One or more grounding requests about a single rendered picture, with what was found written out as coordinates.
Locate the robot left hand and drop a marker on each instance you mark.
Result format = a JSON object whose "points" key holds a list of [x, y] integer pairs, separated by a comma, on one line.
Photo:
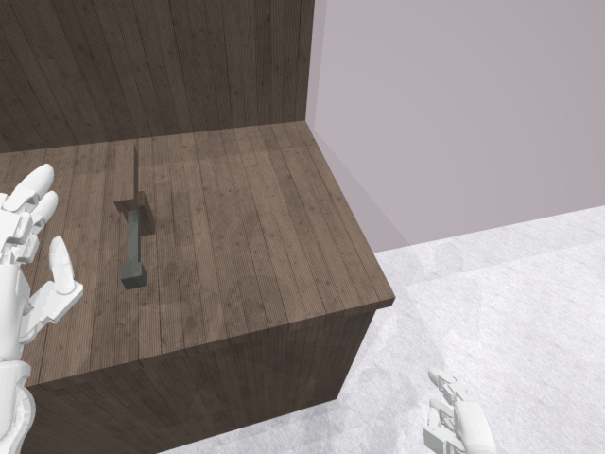
{"points": [[22, 216]]}

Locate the tap lever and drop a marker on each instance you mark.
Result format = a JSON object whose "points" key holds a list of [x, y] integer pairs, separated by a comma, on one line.
{"points": [[134, 275]]}

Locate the robot right hand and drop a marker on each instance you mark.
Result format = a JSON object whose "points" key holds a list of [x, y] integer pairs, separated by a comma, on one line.
{"points": [[465, 429]]}

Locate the counter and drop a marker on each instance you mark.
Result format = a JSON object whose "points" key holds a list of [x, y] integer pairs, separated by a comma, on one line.
{"points": [[261, 285]]}

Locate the left robot forearm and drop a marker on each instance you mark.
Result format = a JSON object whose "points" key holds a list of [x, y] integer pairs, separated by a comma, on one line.
{"points": [[17, 406]]}

